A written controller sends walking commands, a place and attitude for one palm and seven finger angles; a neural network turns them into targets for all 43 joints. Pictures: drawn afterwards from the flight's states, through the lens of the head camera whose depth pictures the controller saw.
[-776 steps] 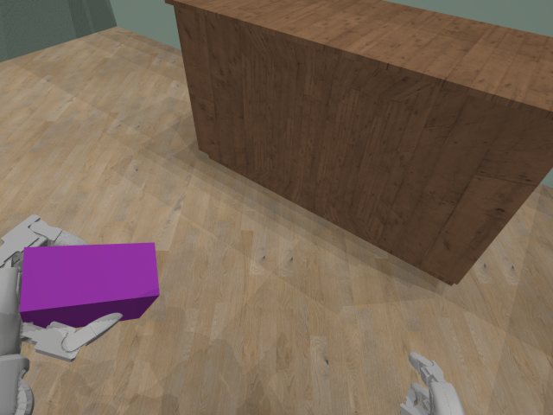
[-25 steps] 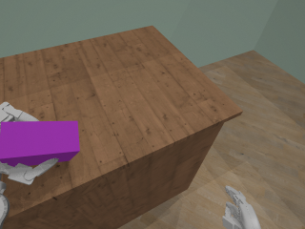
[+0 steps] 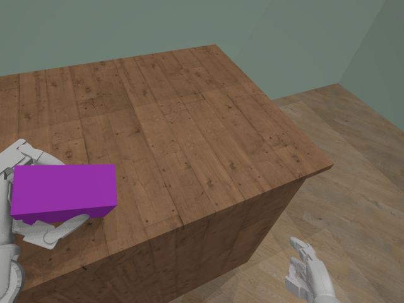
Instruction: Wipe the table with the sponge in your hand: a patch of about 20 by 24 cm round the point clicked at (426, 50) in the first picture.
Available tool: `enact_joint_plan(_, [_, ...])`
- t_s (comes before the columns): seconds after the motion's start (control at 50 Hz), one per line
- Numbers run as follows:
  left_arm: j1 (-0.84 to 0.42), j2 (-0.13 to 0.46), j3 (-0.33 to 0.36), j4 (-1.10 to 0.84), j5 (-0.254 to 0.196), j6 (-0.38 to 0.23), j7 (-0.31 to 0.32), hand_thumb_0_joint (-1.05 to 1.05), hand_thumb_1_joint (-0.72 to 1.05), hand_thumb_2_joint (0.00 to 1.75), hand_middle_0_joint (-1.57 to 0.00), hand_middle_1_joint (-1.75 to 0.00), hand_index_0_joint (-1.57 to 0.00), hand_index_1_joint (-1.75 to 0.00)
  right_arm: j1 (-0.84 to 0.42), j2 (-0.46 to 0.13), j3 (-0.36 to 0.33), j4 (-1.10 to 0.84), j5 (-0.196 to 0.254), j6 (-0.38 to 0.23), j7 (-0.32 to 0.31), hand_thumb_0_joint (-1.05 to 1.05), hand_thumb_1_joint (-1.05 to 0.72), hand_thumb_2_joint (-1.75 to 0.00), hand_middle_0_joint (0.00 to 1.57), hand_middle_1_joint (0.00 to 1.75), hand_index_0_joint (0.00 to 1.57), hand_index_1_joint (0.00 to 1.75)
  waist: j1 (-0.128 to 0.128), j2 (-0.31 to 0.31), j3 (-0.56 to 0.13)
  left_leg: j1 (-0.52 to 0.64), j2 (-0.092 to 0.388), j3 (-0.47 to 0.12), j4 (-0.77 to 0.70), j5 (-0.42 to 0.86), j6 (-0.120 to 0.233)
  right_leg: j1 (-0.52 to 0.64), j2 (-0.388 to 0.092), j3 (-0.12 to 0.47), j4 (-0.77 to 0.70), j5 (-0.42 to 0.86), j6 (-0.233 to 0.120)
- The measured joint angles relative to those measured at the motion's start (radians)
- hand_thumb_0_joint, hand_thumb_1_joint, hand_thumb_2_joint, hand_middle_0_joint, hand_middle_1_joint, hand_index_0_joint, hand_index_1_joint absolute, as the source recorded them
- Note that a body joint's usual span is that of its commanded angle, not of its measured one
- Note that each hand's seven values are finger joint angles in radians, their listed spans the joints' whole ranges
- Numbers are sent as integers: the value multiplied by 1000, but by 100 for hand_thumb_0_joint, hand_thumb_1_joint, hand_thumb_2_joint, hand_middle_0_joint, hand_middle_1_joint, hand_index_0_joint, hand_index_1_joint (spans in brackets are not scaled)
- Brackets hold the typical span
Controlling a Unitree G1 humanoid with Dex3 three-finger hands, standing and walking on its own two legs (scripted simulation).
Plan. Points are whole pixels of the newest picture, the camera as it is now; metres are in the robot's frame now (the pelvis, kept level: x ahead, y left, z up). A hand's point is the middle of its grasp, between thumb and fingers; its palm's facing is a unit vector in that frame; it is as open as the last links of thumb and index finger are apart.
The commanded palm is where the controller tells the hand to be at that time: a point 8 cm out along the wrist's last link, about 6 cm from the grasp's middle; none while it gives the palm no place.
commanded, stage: look again from close up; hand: left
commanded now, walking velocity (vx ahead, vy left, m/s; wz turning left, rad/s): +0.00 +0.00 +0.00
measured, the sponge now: (81, 194) +0.23 +0.22 +0.14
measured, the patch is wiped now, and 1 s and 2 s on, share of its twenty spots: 0.00 0.00 0.00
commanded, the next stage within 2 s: shuffle to correct the standing spot in 0.18 s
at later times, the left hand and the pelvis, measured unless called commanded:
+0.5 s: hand (46, 196) +0.21 +0.25 +0.16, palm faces +0.41 -0.84 -0.35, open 10.2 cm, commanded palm +0.15 +0.28 +0.17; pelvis -0.01 +0.00 +0.00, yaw +1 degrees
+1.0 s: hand (89, 208) +0.20 +0.19 +0.16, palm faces +0.39 -0.84 -0.37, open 10.2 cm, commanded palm +0.15 +0.22 +0.17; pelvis -0.01 -0.07 +0.00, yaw +1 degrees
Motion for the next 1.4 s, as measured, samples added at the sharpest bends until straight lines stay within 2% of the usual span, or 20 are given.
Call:
enact_joint_plan(0.3, [19,10,12,-27,-6,10,7,-1,-51,102,-72,-136,-74,-135,30,1,-3,12,6,26,-3,2,-90,-90,20,30,20,30,-5,1,19,2,-7,-3,-5,7,7,6,-7,-3,-9,8,7])
enact_joint_plan(0.48, [9,20,30,-25,-3,19,7,-1,-51,102,-72,-136,-73,-135,38,15,-8,20,6,28,1,2,-90,-90,20,30,20,30,-10,-5,37,5,-8,-6,-25,24,-2,-1,-7,-6,-4,9,1])
enact_joint_plan(0.56, [19,20,36,-41,-7,21,8,-1,-51,102,-72,-136,-73,-135,38,19,-9,20,7,27,9,2,-90,-90,20,30,20,30,-15,-5,40,1,-1,-19,-32,32,-12,2,1,-19,-20,17,-11])
enact_joint_plan(0.88, [45,23,45,-71,-37,51,-9,-1,-51,102,-72,-137,-73,-135,4,-7,-38,-4,9,36,1,2,-90,-90,20,30,20,30,-1,24,38,-48,63,-50,29,13,-70,-24,64,-47,-2,7,-70])
enact_joint_plan(1.04, [68,26,46,-95,-52,60,-6,-1,-50,102,-72,-137,-73,-135,10,-22,-53,1,8,42,-12,2,-90,-90,20,30,20,30,-13,25,26,-79,88,-64,73,-6,-91,-52,86,-58,36,-14,-97])
enact_joint_plan(1.4, [98,56,61,-129,-62,50,-5,-1,-50,102,-72,-137,-73,-135,37,-12,-52,13,9,50,-22,2,-90,-90,20,30,20,30,-32,16,45,-102,95,-59,101,-13,-95,-84,90,-54,76,-26,-99])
